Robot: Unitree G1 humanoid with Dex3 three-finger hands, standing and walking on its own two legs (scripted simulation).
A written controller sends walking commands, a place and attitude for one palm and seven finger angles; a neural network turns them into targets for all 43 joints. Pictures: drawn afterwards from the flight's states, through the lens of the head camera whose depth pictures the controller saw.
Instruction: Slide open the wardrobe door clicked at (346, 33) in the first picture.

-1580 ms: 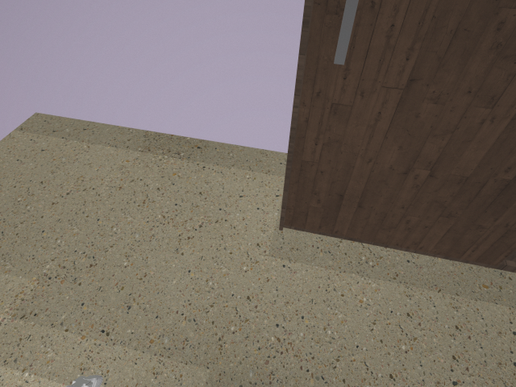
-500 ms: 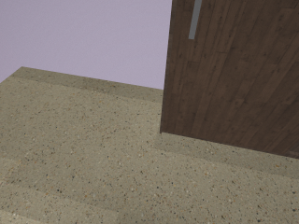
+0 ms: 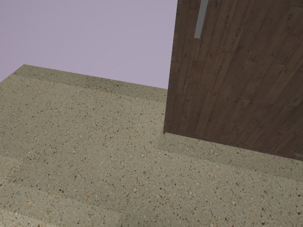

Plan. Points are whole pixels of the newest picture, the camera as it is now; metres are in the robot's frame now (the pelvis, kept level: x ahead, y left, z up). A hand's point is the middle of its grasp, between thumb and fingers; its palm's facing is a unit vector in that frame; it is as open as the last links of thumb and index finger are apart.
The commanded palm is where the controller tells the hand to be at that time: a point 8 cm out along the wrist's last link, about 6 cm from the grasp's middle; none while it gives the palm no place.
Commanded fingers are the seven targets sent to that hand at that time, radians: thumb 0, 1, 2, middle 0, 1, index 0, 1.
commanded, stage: walk to a spot facing it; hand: left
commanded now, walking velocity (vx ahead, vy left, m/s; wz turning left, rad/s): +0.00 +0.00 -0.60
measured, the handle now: out of the picture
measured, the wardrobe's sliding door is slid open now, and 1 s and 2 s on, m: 0.00 0.00 0.00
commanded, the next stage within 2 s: turn to face it in 1.52 s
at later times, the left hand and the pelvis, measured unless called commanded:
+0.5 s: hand out of the picture +0.05 +0.15 -0.17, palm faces -0.18 -0.95 -0.25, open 7.3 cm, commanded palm none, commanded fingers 0.00 0.90 0.90 -0.20 -0.30 -0.20 -0.30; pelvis -0.02 -0.03 -0.01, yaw -13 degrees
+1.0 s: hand out of the picture +0.15 +0.20 -0.17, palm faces -0.43 -0.87 -0.24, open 7.3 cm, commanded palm none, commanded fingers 0.00 0.90 0.90 -0.20 -0.30 -0.20 -0.30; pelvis -0.03 +0.03 -0.01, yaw -30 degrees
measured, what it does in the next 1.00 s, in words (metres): steps on the spot, turning right: left foot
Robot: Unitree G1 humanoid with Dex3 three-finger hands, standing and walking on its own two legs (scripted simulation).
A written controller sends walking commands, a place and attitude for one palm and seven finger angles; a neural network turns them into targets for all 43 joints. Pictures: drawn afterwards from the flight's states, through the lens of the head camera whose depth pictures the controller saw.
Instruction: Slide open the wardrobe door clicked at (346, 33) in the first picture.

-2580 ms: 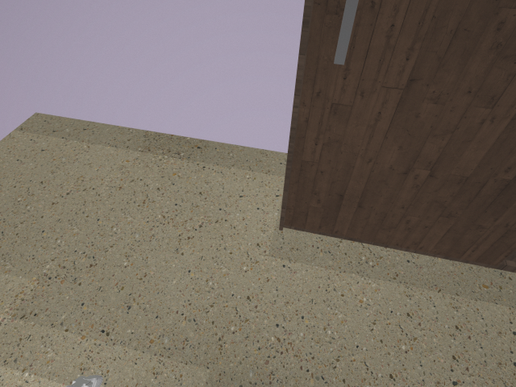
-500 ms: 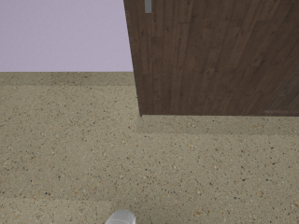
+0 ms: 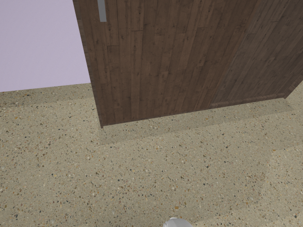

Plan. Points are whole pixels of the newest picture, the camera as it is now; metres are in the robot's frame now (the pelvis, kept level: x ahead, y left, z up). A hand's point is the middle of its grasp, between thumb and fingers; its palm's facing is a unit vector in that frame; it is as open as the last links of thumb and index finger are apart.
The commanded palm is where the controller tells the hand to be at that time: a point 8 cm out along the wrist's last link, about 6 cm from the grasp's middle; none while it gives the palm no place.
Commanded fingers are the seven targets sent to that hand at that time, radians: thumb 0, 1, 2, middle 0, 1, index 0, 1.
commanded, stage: walk to a spot facing it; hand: left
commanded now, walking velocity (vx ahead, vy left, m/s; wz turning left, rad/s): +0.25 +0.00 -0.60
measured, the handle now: out of the picture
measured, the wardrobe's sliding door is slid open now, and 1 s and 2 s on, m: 0.00 0.00 0.00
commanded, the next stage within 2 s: turn to face it in 0.52 s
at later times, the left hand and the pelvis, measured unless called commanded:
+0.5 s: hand (113, 218) +0.17 +0.12 -0.17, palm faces -0.28 -0.94 -0.19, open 7.3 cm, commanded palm none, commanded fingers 0.00 0.90 0.90 -0.20 -0.30 -0.20 -0.30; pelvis +0.08 -0.05 +0.00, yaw -17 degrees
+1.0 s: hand (133, 161) +0.36 +0.08 -0.16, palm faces -0.26 -0.95 -0.18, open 7.3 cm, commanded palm none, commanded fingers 0.00 0.90 0.90 -0.20 -0.30 -0.20 -0.30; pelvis +0.21 -0.05 +0.00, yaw -15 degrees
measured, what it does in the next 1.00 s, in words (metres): walks ahead, turning right: right foot, then left foot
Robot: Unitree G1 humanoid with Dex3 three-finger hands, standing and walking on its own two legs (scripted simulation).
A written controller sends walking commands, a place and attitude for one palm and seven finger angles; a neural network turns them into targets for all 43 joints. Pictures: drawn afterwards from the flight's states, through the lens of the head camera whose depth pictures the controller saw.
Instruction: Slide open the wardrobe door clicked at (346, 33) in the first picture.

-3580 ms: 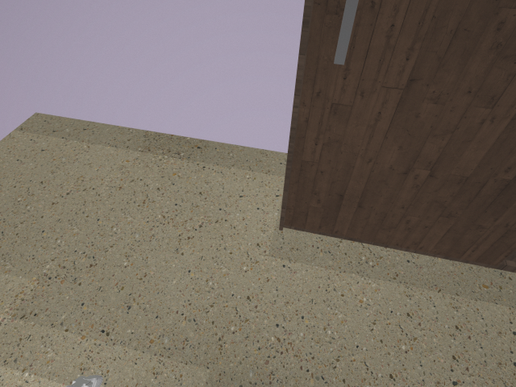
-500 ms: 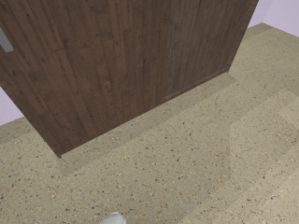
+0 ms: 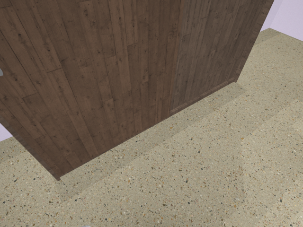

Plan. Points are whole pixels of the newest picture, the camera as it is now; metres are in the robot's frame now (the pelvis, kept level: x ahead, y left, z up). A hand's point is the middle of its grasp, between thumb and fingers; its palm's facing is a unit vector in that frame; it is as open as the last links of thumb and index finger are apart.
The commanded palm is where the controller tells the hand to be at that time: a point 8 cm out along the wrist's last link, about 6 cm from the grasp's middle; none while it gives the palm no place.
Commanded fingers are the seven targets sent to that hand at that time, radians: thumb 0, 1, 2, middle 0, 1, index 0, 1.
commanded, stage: turn to face it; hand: left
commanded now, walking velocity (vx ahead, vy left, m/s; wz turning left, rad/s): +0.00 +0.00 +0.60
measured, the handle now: out of the picture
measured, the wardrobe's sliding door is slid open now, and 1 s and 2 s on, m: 0.00 0.00 0.00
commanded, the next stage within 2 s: take the last steps up to it in 0.98 s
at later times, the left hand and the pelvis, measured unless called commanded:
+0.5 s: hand out of the picture -0.04 +0.23 -0.20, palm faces +0.37 -0.90 -0.22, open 7.3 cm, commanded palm none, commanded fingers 0.00 0.90 0.90 -0.20 -0.30 -0.20 -0.30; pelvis +0.01 +0.02 -0.02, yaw +20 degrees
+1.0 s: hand out of the picture +0.02 +0.24 -0.16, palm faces +0.49 -0.84 -0.25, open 7.3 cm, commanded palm none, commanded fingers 0.00 0.90 0.90 -0.20 -0.30 -0.20 -0.30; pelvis +0.02 +0.02 +0.00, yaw +30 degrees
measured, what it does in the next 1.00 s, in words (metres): steps on the spot, turning left: right foot, then left foot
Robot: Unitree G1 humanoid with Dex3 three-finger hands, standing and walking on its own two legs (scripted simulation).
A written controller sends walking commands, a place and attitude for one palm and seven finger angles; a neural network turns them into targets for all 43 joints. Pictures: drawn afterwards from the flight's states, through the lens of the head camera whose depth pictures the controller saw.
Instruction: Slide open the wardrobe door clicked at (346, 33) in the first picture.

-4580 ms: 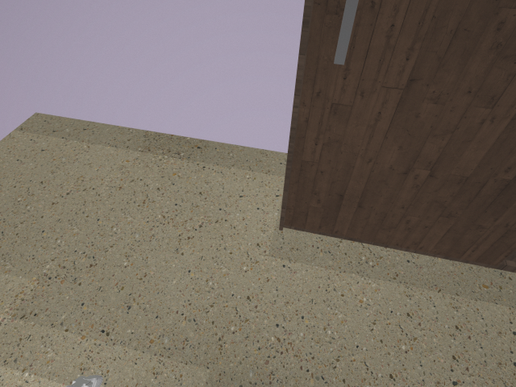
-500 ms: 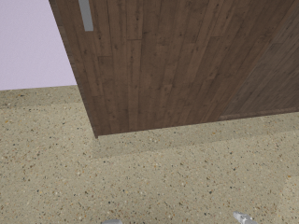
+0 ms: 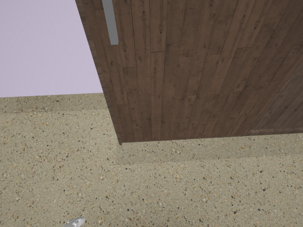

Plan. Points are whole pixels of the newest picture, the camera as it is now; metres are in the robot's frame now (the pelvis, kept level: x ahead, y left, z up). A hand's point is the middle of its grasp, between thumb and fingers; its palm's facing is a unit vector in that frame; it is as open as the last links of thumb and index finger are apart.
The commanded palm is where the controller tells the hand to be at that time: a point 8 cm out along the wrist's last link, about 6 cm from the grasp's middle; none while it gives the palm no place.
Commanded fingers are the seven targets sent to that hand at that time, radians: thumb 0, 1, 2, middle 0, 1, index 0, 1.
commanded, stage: take the last steps up to it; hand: left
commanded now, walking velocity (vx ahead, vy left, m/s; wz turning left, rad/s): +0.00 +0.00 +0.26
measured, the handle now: out of the picture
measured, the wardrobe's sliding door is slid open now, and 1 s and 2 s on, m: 0.00 0.00 0.00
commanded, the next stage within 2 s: come to a stop and stand still in 0.86 s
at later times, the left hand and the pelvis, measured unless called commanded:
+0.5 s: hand out of the picture -0.05 +0.21 -0.18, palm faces +0.15 -0.98 -0.16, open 7.3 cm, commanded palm none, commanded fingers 0.00 0.90 0.90 -0.20 -0.30 -0.20 -0.30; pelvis +0.04 +0.04 +0.00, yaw +4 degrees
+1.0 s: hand (102, 183) +0.28 +0.18 -0.17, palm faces +0.08 -0.98 -0.21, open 7.3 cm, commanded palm none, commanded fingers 0.00 0.90 0.90 -0.20 -0.30 -0.20 -0.30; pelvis +0.20 +0.00 -0.01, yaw +4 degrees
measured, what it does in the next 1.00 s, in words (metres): walks ahead: left foot, then right foot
